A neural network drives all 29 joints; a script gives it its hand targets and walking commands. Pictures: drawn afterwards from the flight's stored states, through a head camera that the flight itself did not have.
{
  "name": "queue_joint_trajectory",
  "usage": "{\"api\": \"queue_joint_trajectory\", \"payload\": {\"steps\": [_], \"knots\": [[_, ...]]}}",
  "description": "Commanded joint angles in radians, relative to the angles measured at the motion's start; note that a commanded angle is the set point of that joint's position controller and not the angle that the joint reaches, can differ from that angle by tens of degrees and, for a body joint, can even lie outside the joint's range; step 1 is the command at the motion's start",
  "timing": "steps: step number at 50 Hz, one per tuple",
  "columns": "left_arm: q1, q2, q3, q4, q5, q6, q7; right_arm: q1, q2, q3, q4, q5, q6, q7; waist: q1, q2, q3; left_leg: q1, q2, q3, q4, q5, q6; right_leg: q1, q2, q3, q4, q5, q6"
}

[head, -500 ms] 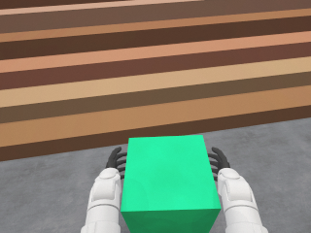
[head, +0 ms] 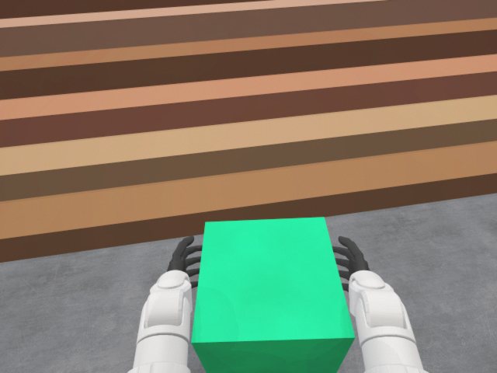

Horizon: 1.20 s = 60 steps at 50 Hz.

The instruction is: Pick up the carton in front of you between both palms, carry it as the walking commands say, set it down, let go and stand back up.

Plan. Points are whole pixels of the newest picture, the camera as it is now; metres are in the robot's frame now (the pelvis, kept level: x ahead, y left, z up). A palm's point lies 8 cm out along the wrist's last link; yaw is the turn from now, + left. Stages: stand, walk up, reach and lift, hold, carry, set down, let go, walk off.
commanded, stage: reach and lift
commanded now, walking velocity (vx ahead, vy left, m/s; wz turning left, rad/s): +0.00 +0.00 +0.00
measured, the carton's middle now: (268, 306) +0.28 +0.00 -0.04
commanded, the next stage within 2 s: hold in 0.26 s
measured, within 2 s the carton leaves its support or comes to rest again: neither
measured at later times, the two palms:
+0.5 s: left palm (174, 275) +0.28 +0.15 +0.05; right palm (361, 276) +0.28 -0.15 +0.05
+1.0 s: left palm (176, 231) +0.36 +0.16 +0.08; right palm (347, 234) +0.35 -0.14 +0.07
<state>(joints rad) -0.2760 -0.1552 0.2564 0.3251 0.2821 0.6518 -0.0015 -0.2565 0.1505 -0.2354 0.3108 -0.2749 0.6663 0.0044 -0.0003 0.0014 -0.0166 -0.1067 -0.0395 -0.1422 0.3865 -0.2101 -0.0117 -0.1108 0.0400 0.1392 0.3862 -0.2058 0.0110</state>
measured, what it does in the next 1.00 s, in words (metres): shifts its weight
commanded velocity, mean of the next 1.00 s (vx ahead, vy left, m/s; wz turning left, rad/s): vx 0.21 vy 0.00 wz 0.00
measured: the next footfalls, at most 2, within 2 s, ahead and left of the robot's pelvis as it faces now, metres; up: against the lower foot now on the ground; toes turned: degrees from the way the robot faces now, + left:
left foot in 1.16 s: +0.19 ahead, +0.11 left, +0.00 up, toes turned +9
right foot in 1.50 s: +0.55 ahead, -0.08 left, +0.00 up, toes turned -9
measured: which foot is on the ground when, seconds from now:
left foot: down 0.00-1.00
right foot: down 0.00-1.00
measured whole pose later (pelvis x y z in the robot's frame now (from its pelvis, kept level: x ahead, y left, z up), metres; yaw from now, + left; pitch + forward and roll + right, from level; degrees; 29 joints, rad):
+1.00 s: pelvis +0.08 +0.01 -0.01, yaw +0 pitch +4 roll -2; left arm -0.22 -0.10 0.13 -0.11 0.10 1.07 0.08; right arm -0.18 0.13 -0.11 -0.16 -0.14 1.09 -0.10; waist 0.00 0.03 -0.17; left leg -0.23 0.06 0.01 0.58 -0.41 -0.01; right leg -0.26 -0.02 -0.12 0.52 -0.30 0.00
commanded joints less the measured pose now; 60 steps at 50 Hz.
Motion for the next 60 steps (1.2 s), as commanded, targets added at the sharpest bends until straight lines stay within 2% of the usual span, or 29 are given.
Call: {"api": "queue_joint_trajectory", "payload": {"steps": [1, 12, 17, 23, 30, 31, 32, 33, 34, 37, 40, 41, 42, 44, 45, 46, 47, 48, 49, 50, 51, 52, 53, 54, 56, 57, 58, 59, 60], "knots": [[-0.426, -0.947, -0.548, -0.011, -0.244, -0.008, -0.248, -0.477, 0.94, 0.545, -0.05, 0.248, -0.027, 0.237, 0.0, -0.001, -0.246, 0.066, -0.06, 0.072, -0.047, 0.241, -0.01, 0.088, 0.055, -0.067, -0.046, 0.241, 0.009], [-0.414, -0.938, -0.557, -0.052, -0.253, 0.018, -0.245, -0.466, 0.922, 0.554, -0.094, 0.254, -0.001, 0.236, -0.002, 0.0, -0.22, 0.077, -0.058, 0.068, -0.059, 0.24, -0.01, 0.1, 0.058, -0.067, -0.057, 0.236, 0.011], [-0.429, -0.944, -0.624, -0.139, -0.294, 0.045, -0.238, -0.488, 0.933, 0.622, -0.177, 0.293, 0.025, 0.232, -0.001, -0.001, -0.263, 0.118, -0.057, 0.065, -0.065, 0.291, -0.013, 0.133, 0.059, -0.067, -0.064, 0.279, 0.014], [-0.421, -0.897, -0.554, -0.08, -0.25, 0.09, -0.233, -0.473, 0.88, 0.547, -0.115, 0.254, 0.068, 0.229, 0.001, 0.003, -0.133, 0.071, -0.053, 0.077, -0.093, 0.139, -0.009, 0.09, 0.055, -0.07, -0.091, 0.13, 0.007], [-0.501, -0.923, -0.556, -0.078, -0.257, 0.082, -0.244, -0.555, 0.907, 0.553, -0.113, 0.259, 0.06, 0.239, -0.001, 0.002, -0.172, 0.076, -0.05, 0.078, -0.079, 0.119, -0.007, 0.091, 0.052, -0.074, -0.08, 0.109, 0.003], [-0.511, -0.916, -0.564, -0.083, -0.27, 0.082, -0.242, -0.558, 0.912, 0.567, -0.107, 0.26, 0.06, 0.236, -0.001, -0.014, -0.189, -0.041, 0.111, 0.042, -0.007, -0.082, 0.005, -0.018, -0.113, -0.037, -0.01, -0.091, -0.004], [-0.509, -0.92, -0.575, -0.095, -0.272, 0.083, -0.238, -0.56, 0.911, 0.569, -0.126, 0.27, 0.058, 0.233, -0.004, -0.014, -0.2, -0.081, 0.097, 0.009, -0.026, -0.313, 0.018, -0.05, -0.101, -0.009, -0.034, -0.321, -0.014], [-0.508, -0.921, -0.596, -0.123, -0.286, 0.085, -0.234, -0.569, 0.912, 0.591, -0.157, 0.286, 0.062, 0.23, -0.003, -0.013, -0.17, -0.145, 0.087, 0.014, -0.029, -0.487, 0.021, -0.112, -0.098, -0.004, -0.046, -0.502, -0.02], [-0.52, -0.919, -0.614, -0.152, -0.296, 0.09, -0.229, -0.588, 0.909, 0.607, -0.182, 0.3, 0.066, 0.226, -0.002, -0.017, -0.147, -0.179, 0.085, 0.035, -0.01, -0.508, 0.017, -0.143, -0.105, -0.008, -0.046, -0.541, -0.021], [-0.485, -0.901, -0.676, -0.237, -0.333, 0.129, -0.205, -0.569, 0.896, 0.68, -0.269, 0.348, 0.106, 0.209, 0.003, -0.058, -0.258, -0.17, 0.067, 0.128, 0.121, -0.264, 0.006, -0.106, -0.144, -0.013, -0.022, -0.384, -0.052], [-0.476, -0.867, -0.738, -0.328, -0.382, 0.209, -0.184, -0.562, 0.869, 0.743, -0.347, 0.41, 0.184, 0.194, 0.006, -0.112, -0.253, -0.214, 0.051, 0.181, 0.142, -0.282, 0.008, -0.145, -0.201, 0.046, -0.058, -0.503, -0.085], [-0.484, -0.854, -0.757, -0.355, -0.397, 0.241, -0.179, -0.566, 0.855, 0.755, -0.372, 0.428, 0.215, 0.19, 0.004, -0.09, -0.232, -0.198, 0.067, 0.167, 0.099, -0.299, 0.016, -0.186, -0.193, 0.015, -0.036, -0.501, -0.076], [-0.491, -0.842, -0.774, -0.377, -0.416, 0.274, -0.175, -0.568, 0.839, 0.763, -0.392, 0.444, 0.247, 0.184, 0.002, -0.023, -0.213, -0.159, 0.118, 0.099, 0.031, -0.341, 0.034, -0.248, -0.161, -0.05, 0.037, -0.463, -0.055], [-0.519, -0.836, -0.811, -0.413, -0.47, 0.338, -0.171, -0.533, 0.813, 0.768, -0.407, 0.469, 0.31, 0.173, -0.019, 0.24, -0.194, 0.005, 0.308, -0.209, -0.153, -0.43, 0.115, -0.462, -0.06, -0.242, 0.35, -0.281, 0.005], [-0.537, -0.84, -0.836, -0.446, -0.505, 0.367, -0.173, -0.515, 0.802, 0.771, -0.427, 0.473, 0.336, 0.163, -0.023, 0.274, -0.146, 0.049, 0.35, -0.269, -0.153, -0.293, 0.165, -0.531, -0.06, -0.259, 0.299, -0.311, 0.005], [-0.539, -0.857, -0.859, -0.469, -0.539, 0.389, -0.174, -0.51, 0.8, 0.78, -0.471, 0.48, 0.36, 0.152, -0.023, 0.225, -0.144, 0.041, 0.344, -0.229, -0.126, -0.166, 0.176, -0.486, -0.067, -0.267, 0.215, -0.295, -0.003], [-0.516, -0.872, -0.869, -0.487, -0.568, 0.407, -0.174, -0.506, 0.806, 0.793, -0.52, 0.492, 0.384, 0.144, -0.017, 0.172, -0.185, 0.022, 0.31, -0.133, -0.075, -0.086, 0.16, -0.374, -0.052, -0.294, 0.115, -0.223, -0.005], [-0.476, -0.882, -0.868, -0.504, -0.587, 0.425, -0.171, -0.496, 0.812, 0.804, -0.562, 0.504, 0.406, 0.138, -0.009, 0.127, -0.247, -0.057, 0.262, -0.013, -0.003, -0.058, 0.128, -0.182, -0.039, -0.316, 0.042, -0.135, -0.007], [-0.44, -0.89, -0.861, -0.515, -0.591, 0.441, -0.167, -0.479, 0.816, 0.815, -0.595, 0.518, 0.429, 0.137, -0.002, 0.08, -0.315, -0.127, 0.204, 0.112, 0.089, -0.094, 0.085, -0.013, -0.07, -0.287, -0.005, -0.101, -0.016], [-0.395, -0.882, -0.848, -0.523, -0.575, 0.457, -0.159, -0.483, 0.83, 0.831, -0.622, 0.539, 0.452, 0.143, 0.013, -0.065, -0.328, -0.264, 0.136, 0.219, 0.275, -0.056, 0.041, 0.131, -0.183, -0.092, -0.073, -0.164, -0.066], [-0.359, -0.868, -0.831, -0.525, -0.553, 0.471, -0.152, -0.49, 0.844, 0.841, -0.637, 0.562, 0.473, 0.153, 0.024, -0.239, -0.312, -0.508, 0.095, 0.285, 0.422, -0.114, 0.005, 0.296, -0.34, 0.117, -0.056, 0.002, -0.145], [-0.322, -0.863, -0.825, -0.541, -0.536, 0.486, -0.143, -0.476, 0.843, 0.842, -0.647, 0.581, 0.488, 0.163, 0.034, -0.284, -0.262, -0.665, 0.068, 0.279, 0.441, -0.311, 0.004, 0.369, -0.404, 0.212, -0.071, 0.238, -0.213], [-0.325, -0.862, -0.83, -0.585, -0.526, 0.498, -0.135, -0.47, 0.856, 0.849, -0.655, 0.594, 0.497, 0.172, 0.038, -0.215, -0.229, -0.716, 0.077, 0.257, 0.413, -0.401, 0.014, 0.386, -0.417, 0.199, -0.049, 0.364, -0.241], [-0.335, -0.885, -0.841, -0.623, -0.529, 0.51, -0.131, -0.451, 0.861, 0.843, -0.659, 0.6, 0.504, 0.177, 0.039, -0.149, -0.242, -0.703, 0.082, 0.256, 0.346, -0.4, 0.015, 0.392, -0.403, 0.147, -0.028, 0.358, -0.224], [-0.326, -0.903, -0.854, -0.694, -0.546, 0.526, -0.133, -0.382, 0.869, 0.833, -0.68, 0.6, 0.515, 0.175, 0.028, -0.132, -0.294, -0.497, 0.057, 0.304, 0.144, -0.205, 0.011, 0.31, -0.348, -0.008, -0.006, 0.261, -0.142], [-0.349, -0.894, -0.866, -0.723, -0.558, 0.531, -0.137, -0.379, 0.863, 0.835, -0.695, 0.598, 0.517, 0.171, 0.007, -0.122, -0.324, -0.25, 0.029, 0.352, 0.015, -0.075, 0.014, 0.159, -0.292, -0.135, 0.048, 0.186, -0.093], [-0.352, -0.878, -0.872, -0.734, -0.57, 0.538, -0.14, -0.377, 0.861, 0.833, -0.699, 0.596, 0.522, 0.166, -0.006, -0.072, -0.362, 0.072, 0.037, 0.341, -0.02, 0.002, 0.023, -0.069, -0.239, -0.247, 0.146, 0.133, -0.048], [-0.387, -0.849, -0.873, -0.764, -0.588, 0.552, -0.147, -0.35, 0.853, 0.817, -0.69, 0.577, 0.525, 0.157, -0.032, 0.154, -0.369, 0.257, 0.248, -0.009, -0.163, -0.168, 0.08, -0.311, -0.153, -0.357, 0.422, -0.016, 0.01], [-0.453, -0.831, -0.891, -0.797, -0.615, 0.569, -0.157, -0.353, 0.845, 0.797, -0.672, 0.546, 0.525, 0.145, -0.035, 0.368, -0.308, 0.395, 0.417, -0.326, -0.143, 0.115, 0.215, -0.594, -0.045, -0.324, 0.565, -0.263, 0.028]]}}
